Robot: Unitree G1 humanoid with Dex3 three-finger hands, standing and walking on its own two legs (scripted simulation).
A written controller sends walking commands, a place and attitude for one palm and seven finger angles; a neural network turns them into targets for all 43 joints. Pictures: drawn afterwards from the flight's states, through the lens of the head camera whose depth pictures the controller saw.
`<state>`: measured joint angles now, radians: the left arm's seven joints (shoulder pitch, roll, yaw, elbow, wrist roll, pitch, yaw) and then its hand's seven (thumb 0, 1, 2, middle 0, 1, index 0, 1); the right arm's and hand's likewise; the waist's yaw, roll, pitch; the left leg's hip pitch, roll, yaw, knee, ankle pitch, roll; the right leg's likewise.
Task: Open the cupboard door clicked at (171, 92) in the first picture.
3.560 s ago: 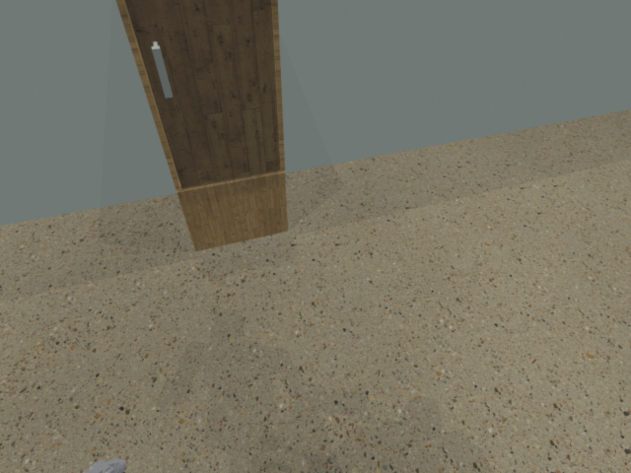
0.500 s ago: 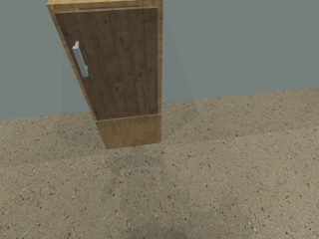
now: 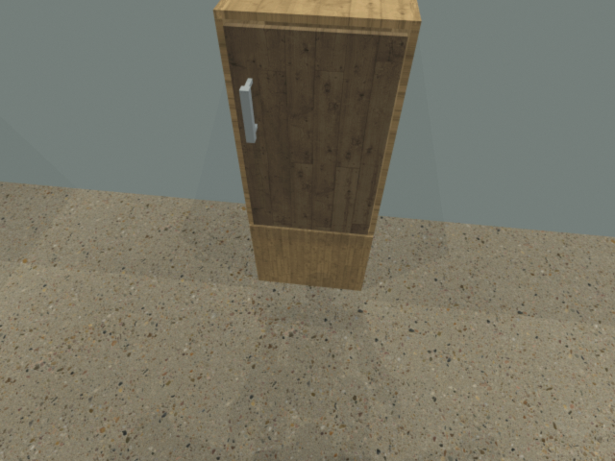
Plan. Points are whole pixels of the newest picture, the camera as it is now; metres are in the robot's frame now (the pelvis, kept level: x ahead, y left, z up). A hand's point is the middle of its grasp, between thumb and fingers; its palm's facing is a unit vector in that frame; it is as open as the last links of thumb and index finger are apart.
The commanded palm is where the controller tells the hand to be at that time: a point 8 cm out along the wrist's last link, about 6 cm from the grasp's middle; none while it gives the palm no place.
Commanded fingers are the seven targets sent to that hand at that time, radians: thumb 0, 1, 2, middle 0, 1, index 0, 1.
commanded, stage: take the last steps up to it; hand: left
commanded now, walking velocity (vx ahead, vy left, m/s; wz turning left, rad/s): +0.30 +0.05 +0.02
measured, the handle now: (250, 111) +0.80 +0.23 +0.01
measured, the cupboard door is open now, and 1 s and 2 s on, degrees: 0 0 0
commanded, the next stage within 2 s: come to a stop and stand still in 0.54 s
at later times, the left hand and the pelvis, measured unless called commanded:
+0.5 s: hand (195, 388) +0.25 +0.22 -0.18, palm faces -0.02 -0.98 -0.18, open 7.4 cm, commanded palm none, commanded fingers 0.00 0.90 0.90 -0.20 -0.30 -0.20 -0.30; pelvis +0.14 +0.04 -0.01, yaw +0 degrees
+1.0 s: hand (196, 363) +0.29 +0.24 -0.20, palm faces +0.05 -0.98 -0.21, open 7.3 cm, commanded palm none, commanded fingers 0.00 0.90 0.90 -0.20 -0.30 -0.20 -0.30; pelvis +0.25 +0.06 -0.02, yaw +0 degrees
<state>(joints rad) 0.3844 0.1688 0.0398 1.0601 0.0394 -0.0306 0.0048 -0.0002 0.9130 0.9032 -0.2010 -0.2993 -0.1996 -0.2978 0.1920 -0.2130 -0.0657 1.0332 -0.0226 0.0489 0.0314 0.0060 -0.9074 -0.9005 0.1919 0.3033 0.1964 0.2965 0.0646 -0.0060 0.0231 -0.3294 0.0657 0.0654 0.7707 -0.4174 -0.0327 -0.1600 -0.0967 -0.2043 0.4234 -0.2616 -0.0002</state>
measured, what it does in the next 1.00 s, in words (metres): walks ahead: left foot, then right foot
